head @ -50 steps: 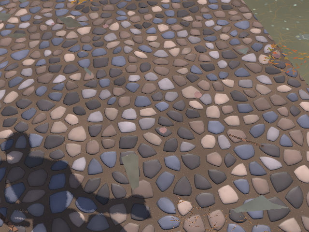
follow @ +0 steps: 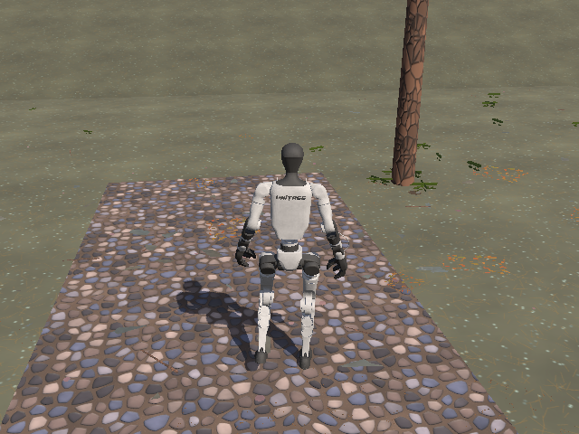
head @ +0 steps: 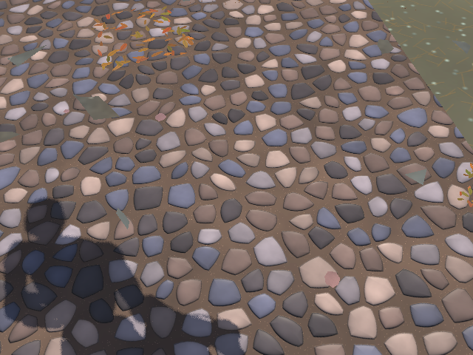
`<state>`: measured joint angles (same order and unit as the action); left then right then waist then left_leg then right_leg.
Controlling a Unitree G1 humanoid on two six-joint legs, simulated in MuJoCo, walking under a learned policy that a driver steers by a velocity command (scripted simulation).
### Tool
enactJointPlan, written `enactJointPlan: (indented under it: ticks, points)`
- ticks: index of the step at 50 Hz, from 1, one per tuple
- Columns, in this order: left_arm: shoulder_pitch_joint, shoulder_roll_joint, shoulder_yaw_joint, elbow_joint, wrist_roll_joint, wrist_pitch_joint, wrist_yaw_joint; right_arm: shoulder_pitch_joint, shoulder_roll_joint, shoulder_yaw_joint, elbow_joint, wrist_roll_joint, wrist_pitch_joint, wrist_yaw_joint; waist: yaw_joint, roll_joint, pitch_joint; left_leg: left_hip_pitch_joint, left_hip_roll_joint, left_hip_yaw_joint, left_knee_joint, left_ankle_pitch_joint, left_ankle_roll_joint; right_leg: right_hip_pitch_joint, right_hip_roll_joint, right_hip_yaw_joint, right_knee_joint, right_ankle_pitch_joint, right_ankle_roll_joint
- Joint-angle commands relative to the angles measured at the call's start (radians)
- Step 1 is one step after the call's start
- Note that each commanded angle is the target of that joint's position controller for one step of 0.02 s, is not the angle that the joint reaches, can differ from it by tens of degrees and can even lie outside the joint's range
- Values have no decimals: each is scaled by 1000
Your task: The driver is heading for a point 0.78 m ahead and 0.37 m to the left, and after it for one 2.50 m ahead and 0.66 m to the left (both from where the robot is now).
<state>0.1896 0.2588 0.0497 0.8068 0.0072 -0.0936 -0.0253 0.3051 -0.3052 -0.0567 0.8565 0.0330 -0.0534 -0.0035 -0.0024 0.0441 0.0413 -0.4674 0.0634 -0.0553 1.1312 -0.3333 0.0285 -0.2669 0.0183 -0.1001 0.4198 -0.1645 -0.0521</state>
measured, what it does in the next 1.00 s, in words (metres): walks ahead, turning left: left foot, then right foot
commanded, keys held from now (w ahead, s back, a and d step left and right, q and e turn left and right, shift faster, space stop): w+q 1.00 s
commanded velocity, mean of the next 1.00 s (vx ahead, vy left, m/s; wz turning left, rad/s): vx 0.50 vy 0.00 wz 0.54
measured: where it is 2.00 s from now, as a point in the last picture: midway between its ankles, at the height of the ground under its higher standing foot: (117, 223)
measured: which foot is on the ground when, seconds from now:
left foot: up 0.00-0.36, down 0.38-0.86, up 0.88-1.00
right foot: down 0.00-0.38, up 0.40-0.84, down 0.86-1.00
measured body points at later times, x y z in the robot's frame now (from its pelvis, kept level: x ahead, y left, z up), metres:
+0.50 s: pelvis +0.27 +0.07 -0.01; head +0.31 +0.09 +0.44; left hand +0.30 +0.37 -0.13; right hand +0.47 -0.16 -0.11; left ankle +0.31 +0.15 -0.74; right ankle +0.19 -0.10 -0.64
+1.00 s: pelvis +0.56 +0.11 +0.00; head +0.58 +0.12 +0.44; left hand +0.53 +0.42 -0.10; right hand +0.79 -0.08 -0.12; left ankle +0.42 +0.18 -0.65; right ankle +0.65 +0.04 -0.74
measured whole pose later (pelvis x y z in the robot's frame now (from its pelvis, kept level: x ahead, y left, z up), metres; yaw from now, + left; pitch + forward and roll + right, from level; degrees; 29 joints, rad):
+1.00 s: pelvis +0.56 +0.11 +0.00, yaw +34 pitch +1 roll -1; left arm 0.17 0.27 0.06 0.77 0.01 -0.10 -0.01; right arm 0.32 -0.31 -0.07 0.71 0.03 -0.02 -0.01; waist -0.01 0.04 0.02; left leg -0.44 -0.01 -0.08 1.19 -0.39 0.02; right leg -0.31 0.02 -0.04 0.47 -0.18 -0.02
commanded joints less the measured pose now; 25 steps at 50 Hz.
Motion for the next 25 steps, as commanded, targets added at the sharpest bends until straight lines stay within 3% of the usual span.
enactJointPlan:
  ticks: [1,4,8,13,16,17,18,19,20,21,22,23,24,25]
  points:
    - [-19,102,28,-26,9,-32,2,45,-52,-24,-52,-1,18,-7,-13,-142,-27,-126,78,-56,5,105,-15,88,-268,198,-292,95,-135]
    - [-2,123,37,2,14,-35,14,-16,-46,-27,-81,-8,23,-8,-6,-111,1,-200,75,-71,-116,241,-30,115,-258,93,-309,195,-135]
    - [22,154,42,20,6,-22,31,-139,-16,-14,-123,-13,9,19,38,-85,28,-177,60,9,-358,408,-24,159,-240,-22,-321,236,-112]
    - [107,190,57,60,-16,17,39,-274,-8,-6,-205,-12,10,51,82,-67,69,-252,41,71,-490,335,14,355,-305,-69,-255,350,-103]
    - [82,224,69,53,-27,41,47,-239,-45,-25,-230,-12,17,63,28,-112,10,-134,-32,146,-503,194,65,415,-313,-109,-98,748,-72]
    - [71,236,73,48,-30,49,51,-169,-72,-40,-221,-10,22,63,-17,-128,-39,-36,-70,170,-497,147,89,412,-306,-119,18,884,-61]
    - [53,239,72,43,-33,55,53,-41,-114,-66,-193,-7,24,56,-94,-119,-108,144,-111,180,-541,164,121,356,-281,-137,198,909,-39]
    - [48,219,62,32,-27,51,55,129,-180,-101,-151,-6,32,38,-177,-60,-194,439,-95,90,-598,202,167,164,-238,-142,466,708,3]
    - [140,69,16,-20,14,27,39,136,-297,-122,-143,1,31,23,-73,215,-261,801,167,-423,-639,103,337,-310,-52,-106,839,-201,70]
    - [80,101,11,-37,-12,-18,23,145,-244,-100,-184,-9,12,29,-104,140,-415,901,280,-794,-814,-30,431,-467,34,151,1002,-443,69]
    - [-33,165,28,-69,-52,-45,11,116,-179,-80,-179,-20,-2,33,-134,70,-293,832,254,-662,-849,26,366,-557,-27,201,993,-357,40]
    - [-55,156,23,-80,-52,-59,12,61,-151,-72,-182,-17,-11,33,-93,3,-197,694,212,-530,-844,108,326,-539,-73,196,905,-270,22]
    - [-53,155,26,-67,-26,-61,20,-10,-119,-62,-193,-16,-14,33,-46,-49,-128,549,169,-427,-851,223,295,-479,-106,190,807,-221,28]
    - [-33,168,35,-60,-11,-50,22,-53,-93,-52,-210,-25,-16,28,-12,-30,-108,453,142,-364,-868,316,283,-404,-129,196,748,-183,37]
